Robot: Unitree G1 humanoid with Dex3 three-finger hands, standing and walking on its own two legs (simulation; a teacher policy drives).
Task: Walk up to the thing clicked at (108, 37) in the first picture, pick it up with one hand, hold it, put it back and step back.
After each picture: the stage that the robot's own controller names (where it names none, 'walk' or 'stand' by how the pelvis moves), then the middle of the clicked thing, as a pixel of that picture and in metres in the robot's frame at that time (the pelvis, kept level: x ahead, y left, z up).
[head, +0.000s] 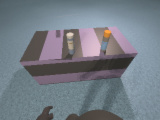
stand; (105, 41) +0.85 -0.12 -0.05
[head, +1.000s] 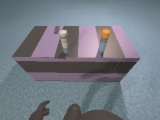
walk; (103, 42) +0.76 -0.07 -0.02
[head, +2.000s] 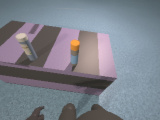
walk; (74, 54) +0.52 +0.18 -0.02
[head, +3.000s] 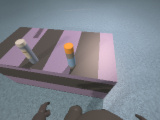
stand; (70, 56) +0.49 +0.21 -0.01
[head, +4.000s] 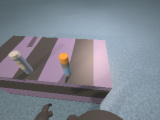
stand; (65, 66) +0.44 +0.23 -0.05
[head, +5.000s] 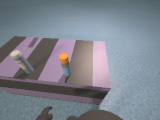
stand; (65, 66) +0.45 +0.24 -0.06
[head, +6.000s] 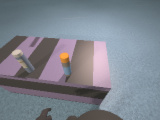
stand; (66, 65) +0.45 +0.24 -0.06
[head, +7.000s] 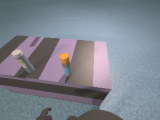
stand; (66, 65) +0.45 +0.24 -0.06
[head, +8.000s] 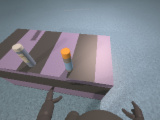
rise first; (67, 61) +0.47 +0.23 -0.05
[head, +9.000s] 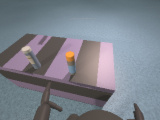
go down; (71, 64) +0.47 +0.22 -0.05
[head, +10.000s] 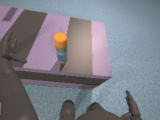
go down; (61, 50) +0.47 +0.20 +0.02
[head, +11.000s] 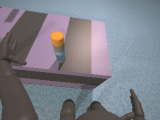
approach; (59, 49) +0.48 +0.21 +0.03
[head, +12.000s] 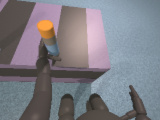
close; (51, 42) +0.49 +0.22 +0.07
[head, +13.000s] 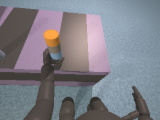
lift; (55, 50) +0.45 +0.20 +0.06
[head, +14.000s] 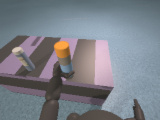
lift; (65, 63) +0.33 +0.17 +0.16
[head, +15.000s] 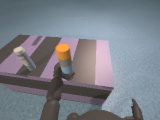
hold; (66, 64) +0.33 +0.17 +0.14
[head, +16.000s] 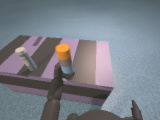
hold; (66, 64) +0.33 +0.17 +0.14
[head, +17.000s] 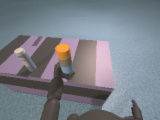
crouch; (66, 64) +0.33 +0.17 +0.14
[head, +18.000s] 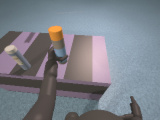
crouch; (59, 47) +0.44 +0.21 +0.16
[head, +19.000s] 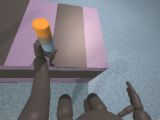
lower; (47, 42) +0.49 +0.22 +0.07
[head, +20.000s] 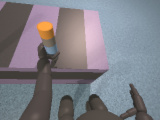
lower; (50, 44) +0.49 +0.21 +0.06
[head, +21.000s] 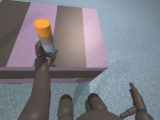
lower; (47, 42) +0.50 +0.22 +0.07
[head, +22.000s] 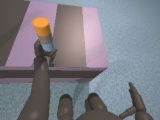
lower; (47, 41) +0.50 +0.22 +0.07
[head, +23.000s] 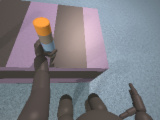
loosen; (47, 41) +0.50 +0.22 +0.07
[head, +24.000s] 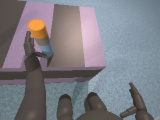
withdraw; (44, 42) +0.50 +0.23 +0.06
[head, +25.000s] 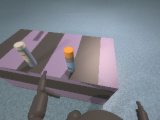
sink last; (70, 61) +0.46 +0.21 +0.00
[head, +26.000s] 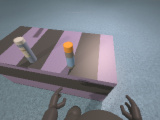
stand; (69, 56) +0.49 +0.21 +0.01
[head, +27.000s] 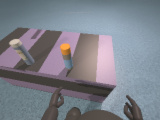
stand; (67, 58) +0.47 +0.22 +0.01
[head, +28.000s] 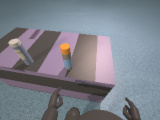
stand; (67, 58) +0.48 +0.22 +0.01
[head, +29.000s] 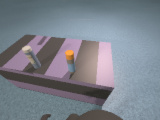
stand; (70, 62) +0.50 +0.21 -0.05
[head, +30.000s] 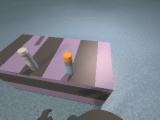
stand; (69, 64) +0.47 +0.22 -0.06
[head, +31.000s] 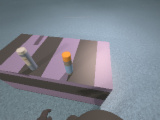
stand; (68, 64) +0.47 +0.23 -0.06
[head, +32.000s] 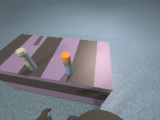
walk; (67, 64) +0.46 +0.23 -0.06
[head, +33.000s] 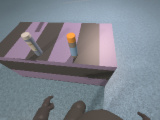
walk; (72, 46) +0.59 +0.22 -0.04
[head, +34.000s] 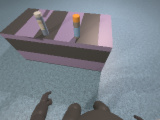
walk; (76, 27) +0.86 +0.21 -0.03
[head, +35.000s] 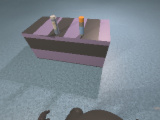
stand; (81, 26) +1.10 +0.24 -0.04
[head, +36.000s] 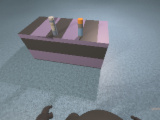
stand; (80, 28) +1.08 +0.21 -0.05
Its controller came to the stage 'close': yes
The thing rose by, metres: 0.20
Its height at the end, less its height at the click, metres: +0.00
